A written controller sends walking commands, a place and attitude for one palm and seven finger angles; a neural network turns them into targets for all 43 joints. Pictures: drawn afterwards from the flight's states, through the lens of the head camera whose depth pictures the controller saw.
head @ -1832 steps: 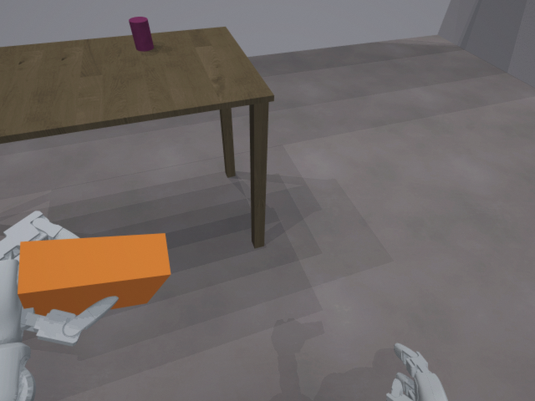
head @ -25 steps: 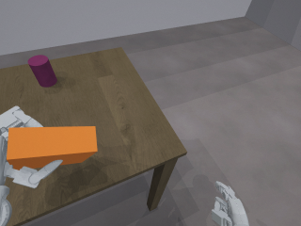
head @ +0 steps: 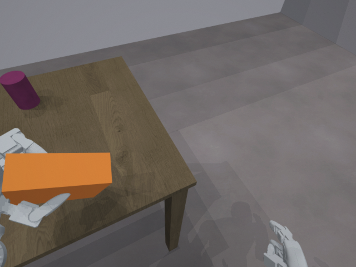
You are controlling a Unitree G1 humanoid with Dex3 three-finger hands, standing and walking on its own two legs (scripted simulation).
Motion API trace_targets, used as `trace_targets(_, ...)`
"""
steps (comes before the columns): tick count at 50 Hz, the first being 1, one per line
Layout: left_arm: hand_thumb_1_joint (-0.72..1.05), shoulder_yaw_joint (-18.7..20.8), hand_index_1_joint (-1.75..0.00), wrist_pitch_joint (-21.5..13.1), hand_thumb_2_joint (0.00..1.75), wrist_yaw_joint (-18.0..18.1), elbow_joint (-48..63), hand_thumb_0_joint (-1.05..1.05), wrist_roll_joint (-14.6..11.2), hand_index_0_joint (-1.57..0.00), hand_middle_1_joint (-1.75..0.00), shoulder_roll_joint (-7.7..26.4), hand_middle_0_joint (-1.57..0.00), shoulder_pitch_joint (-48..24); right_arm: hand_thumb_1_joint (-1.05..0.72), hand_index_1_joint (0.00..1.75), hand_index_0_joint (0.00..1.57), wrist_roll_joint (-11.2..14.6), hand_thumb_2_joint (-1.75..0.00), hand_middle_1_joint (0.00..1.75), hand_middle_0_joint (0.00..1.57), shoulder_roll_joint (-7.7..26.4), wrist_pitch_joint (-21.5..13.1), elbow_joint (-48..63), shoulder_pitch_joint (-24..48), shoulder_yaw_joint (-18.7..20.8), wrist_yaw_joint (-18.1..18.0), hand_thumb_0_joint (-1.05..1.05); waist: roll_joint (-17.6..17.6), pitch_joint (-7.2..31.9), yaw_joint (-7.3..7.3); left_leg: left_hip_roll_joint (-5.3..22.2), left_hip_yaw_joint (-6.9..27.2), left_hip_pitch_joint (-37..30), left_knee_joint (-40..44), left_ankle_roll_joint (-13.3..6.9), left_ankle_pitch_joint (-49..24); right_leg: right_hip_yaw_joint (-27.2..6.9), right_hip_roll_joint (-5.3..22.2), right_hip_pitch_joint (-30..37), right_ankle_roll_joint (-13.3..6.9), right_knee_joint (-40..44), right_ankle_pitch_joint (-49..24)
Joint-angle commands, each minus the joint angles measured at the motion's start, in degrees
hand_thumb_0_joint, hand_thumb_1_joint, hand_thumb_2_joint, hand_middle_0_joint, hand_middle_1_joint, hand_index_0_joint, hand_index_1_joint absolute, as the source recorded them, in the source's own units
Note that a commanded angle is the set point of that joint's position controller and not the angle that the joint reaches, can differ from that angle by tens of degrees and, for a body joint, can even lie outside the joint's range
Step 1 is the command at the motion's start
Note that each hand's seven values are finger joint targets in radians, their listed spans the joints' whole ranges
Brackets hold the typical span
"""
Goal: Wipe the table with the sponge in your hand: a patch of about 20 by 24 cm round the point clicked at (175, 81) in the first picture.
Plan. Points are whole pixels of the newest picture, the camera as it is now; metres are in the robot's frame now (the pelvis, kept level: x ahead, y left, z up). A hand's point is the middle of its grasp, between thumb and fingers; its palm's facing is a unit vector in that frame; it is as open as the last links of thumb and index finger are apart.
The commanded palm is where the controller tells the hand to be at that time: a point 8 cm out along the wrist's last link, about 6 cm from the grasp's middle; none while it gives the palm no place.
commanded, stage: shuffle to correct the standing spot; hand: left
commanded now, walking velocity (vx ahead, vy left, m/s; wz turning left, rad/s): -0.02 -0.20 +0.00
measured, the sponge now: (74, 179) +0.24 +0.20 +0.13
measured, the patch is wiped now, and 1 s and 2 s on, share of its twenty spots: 0.00 0.00 0.00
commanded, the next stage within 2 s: none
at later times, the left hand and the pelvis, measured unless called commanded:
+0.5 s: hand (31, 182) +0.21 +0.24 +0.16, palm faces +0.32 -0.85 -0.42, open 9.2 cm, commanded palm +0.15 +0.28 +0.18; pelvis +0.00 +0.00 +0.00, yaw +1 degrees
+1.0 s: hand (33, 180) +0.22 +0.24 +0.16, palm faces +0.31 -0.85 -0.42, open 9.2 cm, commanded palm +0.16 +0.28 +0.18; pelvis +0.00 +0.00 +0.00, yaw +1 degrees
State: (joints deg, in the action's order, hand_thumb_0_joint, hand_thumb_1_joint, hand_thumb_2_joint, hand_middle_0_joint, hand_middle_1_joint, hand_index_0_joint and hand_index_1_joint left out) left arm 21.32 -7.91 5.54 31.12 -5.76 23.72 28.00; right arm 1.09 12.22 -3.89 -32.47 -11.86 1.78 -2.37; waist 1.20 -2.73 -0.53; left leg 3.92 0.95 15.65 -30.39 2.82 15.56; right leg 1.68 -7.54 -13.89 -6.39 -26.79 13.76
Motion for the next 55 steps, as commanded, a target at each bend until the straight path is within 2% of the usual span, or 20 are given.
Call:
trace_targets(1,0.10,7.9,-1.60,-4.0,1.30,0.9,12.3,0.00,-0.2,-1.20,-1.60,9.7,-1.20,-2.7,-0.90,0.30,0.20,0.2,-0.90,0.30,0.20,7.0,-3.2,9.3,4.9,2.5,-0.5,0.00,-2.8,10.3,0.63,3.8,1.4,-3.4,1.1,-5.1,-11.6,-8.4,11.8,5.1,6.7,4.8,-17.4)
trace_targets(2,0.10,7.6,-1.60,-4.0,1.30,0.7,12.2,0.00,-0.2,-1.20,-1.60,9.4,-1.20,-2.7,-0.90,0.30,0.20,0.3,-0.90,0.30,0.20,6.9,-3.2,9.5,4.8,2.5,-0.5,0.00,-1.8,10.2,0.66,3.3,0.8,-3.5,0.1,-4.9,-10.8,-9.0,12.2,4.9,6.9,5.2,-18.0)
trace_targets(3,0.10,7.6,-1.60,-4.0,1.30,0.8,12.8,0.00,-0.2,-1.20,-1.60,9.5,-1.20,-2.7,-0.90,0.30,0.20,0.4,-0.90,0.30,0.20,6.8,-3.3,9.1,5.1,2.4,-0.5,0.00,-3.1,10.4,0.48,3.0,1.0,-4.0,0.3,-4.8,-10.9,-8.8,12.5,4.6,6.2,5.0,-18.2)
trace_targets(7,0.10,7.8,-1.60,-4.1,1.30,0.6,12.9,0.00,-0.3,-1.20,-1.60,9.7,-1.20,-2.7,-0.90,0.30,0.20,0.1,-0.90,0.30,0.20,6.7,-3.3,9.4,4.8,2.5,-0.4,0.00,-1.4,10.1,0.59,3.1,0.9,-4.1,0.2,-4.9,-8.7,-9.5,12.5,3.9,6.9,5.8,-16.7)
trace_targets(8,0.10,7.8,-1.60,-3.9,1.30,0.8,12.7,0.00,-0.3,-1.20,-1.60,9.7,-1.20,-2.5,-0.90,0.30,0.20,0.2,-0.90,0.30,0.20,6.7,-3.3,8.9,5.0,2.3,-0.6,0.00,-2.5,9.6,0.42,3.1,1.4,-4.2,0.9,-4.9,-9.0,-9.2,12.5,3.4,6.2,5.5,-16.2)
trace_targets(12,0.10,7.5,-1.60,-4.0,1.30,0.6,12.7,0.00,-0.2,-1.20,-1.60,9.3,-1.20,-3.4,-0.90,0.30,0.20,0.1,-0.90,0.30,0.20,6.6,-3.2,9.3,4.9,2.3,-0.5,0.00,-2.7,9.5,0.46,3.6,1.7,-3.5,1.4,-5.0,-9.2,-9.1,12.1,4.6,6.8,5.5,-16.0)
trace_targets(13,0.10,7.4,-1.60,-4.0,1.30,0.8,13.0,0.00,-0.1,-1.20,-1.60,9.5,-1.20,-3.2,-0.90,0.30,0.20,0.2,-0.90,0.30,0.20,6.6,-3.2,9.0,5.4,2.2,-0.6,0.00,-4.7,9.3,0.41,3.9,2.3,-3.8,2.5,-5.0,-9.7,-8.7,12.0,4.1,6.3,5.1,-15.4)
trace_targets(20,0.10,7.3,-1.60,-3.9,1.30,0.6,13.0,0.00,0.1,-1.20,-1.60,9.4,-1.20,-3.1,-0.90,0.30,0.20,0.0,-0.90,0.30,0.20,6.6,-3.2,9.5,5.2,2.1,-0.5,0.00,-5.3,9.0,0.72,6.0,4.0,-2.1,4.7,-5.6,-9.6,-7.4,10.6,5.4,6.8,4.4,-12.4)
trace_targets(22,0.10,6.8,-1.60,-3.8,1.30,0.4,12.7,0.00,0.1,-1.20,-1.60,8.8,-1.20,-3.6,-0.90,0.30,0.20,0.2,-0.90,0.30,0.20,6.6,-3.0,9.6,4.8,2.3,-0.4,0.00,-3.5,9.0,0.64,4.9,3.1,-1.8,3.3,-5.2,-7.7,-8.3,11.1,5.7,6.6,5.4,-12.4)
trace_targets(23,0.10,7.1,-1.60,-3.7,1.30,0.7,12.8,0.00,0.1,-1.20,-1.60,9.2,-1.20,-3.4,-0.90,0.30,0.20,0.3,-0.90,0.30,0.20,6.5,-3.1,9.2,5.2,2.1,-0.4,0.00,-4.8,9.0,0.52,4.6,3.2,-2.0,3.7,-5.2,-6.9,-8.2,11.4,5.2,5.9,5.6,-11.8)
trace_targets(27,0.10,7.0,-1.60,-3.7,1.30,0.8,12.7,0.00,0.0,-1.20,-1.60,9.1,-1.20,-4.0,-0.90,0.30,0.20,0.3,-0.90,0.30,0.20,6.4,-3.1,9.5,4.9,2.1,-0.3,0.00,-2.7,8.5,0.47,3.5,2.4,-2.4,2.4,-5.0,-3.5,-9.8,12.2,3.5,6.1,7.6,-9.5)
trace_targets(28,0.10,6.5,-1.60,-3.5,1.30,1.0,12.7,0.00,0.0,-1.20,-1.60,8.8,-1.20,-3.9,-0.90,0.30,0.20,0.5,-0.90,0.30,0.20,6.4,-3.1,9.1,5.0,2.0,-0.4,0.00,-3.1,8.1,0.25,3.2,2.6,-2.8,2.8,-4.9,-3.0,-9.7,12.4,2.7,5.3,7.7,-8.5)
trace_targets(32,0.10,7.1,-1.60,-3.9,1.30,1.0,13.4,0.00,0.1,-1.20,-1.60,9.4,-1.20,-4.4,-0.90,0.30,0.20,0.1,-0.90,0.30,0.20,6.5,-3.1,9.3,5.1,2.0,-0.3,0.00,-3.6,9.0,0.42,4.4,3.4,-3.1,3.5,-5.2,-6.4,-9.0,12.0,4.1,5.9,6.7,-11.2)
trace_targets(34,0.10,6.5,-1.60,-3.8,1.30,1.1,13.4,0.00,0.1,-1.20,-1.60,8.6,-1.20,-3.7,-0.90,0.30,0.20,0.3,-0.90,0.30,0.20,6.3,-3.2,9.3,5.4,1.9,-0.4,0.00,-5.8,9.0,0.44,5.2,4.3,-3.4,5.0,-5.4,-7.5,-8.3,11.1,4.1,5.7,5.6,-10.9)
trace_targets(39,0.10,7.3,-1.60,-3.7,1.30,1.0,12.7,0.00,0.3,-1.20,-1.60,9.2,-1.20,-2.1,-0.90,0.30,0.20,0.3,-0.90,0.30,0.20,6.4,-3.0,9.3,5.2,2.0,-0.4,0.00,-6.0,9.3,0.62,6.5,4.9,-2.6,5.3,-5.7,-10.2,-7.1,10.5,6.0,5.9,4.8,-12.2)
trace_targets(47,0.10,7.5,-1.60,-3.5,1.30,1.2,12.9,0.00,-0.1,-1.20,-1.60,9.3,-1.20,-2.4,-0.90,0.30,0.20,0.4,-0.90,0.30,0.20,6.5,-2.7,9.2,4.5,2.3,-0.1,0.00,-2.2,10.1,0.09,3.7,2.6,-3.3,1.4,-4.7,-7.2,-9.6,12.9,5.6,5.0,6.8,-14.7)
trace_targets(48,0.10,6.9,-1.60,-3.3,1.30,1.3,13.1,0.00,-0.2,-1.20,-1.60,9.2,-1.20,-2.2,-0.90,0.30,0.20,0.6,-0.90,0.30,0.20,6.4,-2.8,8.8,4.8,2.1,-0.2,0.00,-3.2,9.7,-0.11,3.4,3.0,-3.7,1.8,-4.7,-7.0,-9.5,13.1,4.6,4.3,6.7,-14.2)
trace_targets(51,0.10,7.6,-1.60,-3.4,1.30,1.3,13.1,0.00,-0.2,-1.20,-1.60,9.5,-1.20,-2.4,-0.90,0.30,0.20,0.4,-0.90,0.30,0.20,6.4,-2.7,9.1,5.0,2.1,-0.2,0.00,-2.5,9.2,0.08,4.0,2.9,-3.7,1.9,-4.9,-6.7,-9.6,12.8,3.9,5.2,6.9,-13.8)
trace_targets(54,0.10,7.1,-1.60,-3.5,1.30,1.5,13.3,0.00,-0.1,-1.20,-1.60,9.1,-1.20,-2.3,-0.90,0.30,0.20,0.3,-0.90,0.30,0.20,6.3,-2.6,8.9,5.4,1.9,-0.4,0.00,-5.5,8.8,0.13,5.0,3.9,-3.8,3.7,-5.3,-7.9,-8.9,11.9,3.9,5.4,6.2,-13.0)
trace_targets(55,0.10,7.3,-1.60,-3.5,1.30,1.5,13.5,0.00,0.0,-1.20,-1.60,9.4,-1.20,-2.5,-0.90,0.30,0.20,0.3,-0.90,0.30,0.20,6.4,-2.5,9.0,5.3,2.0,-0.4,0.00,-4.8,9.0,0.25,5.4,4.5,-3.3,4.1,-5.4,-9.2,-8.3,11.6,5.0,5.7,5.8,-13.6)
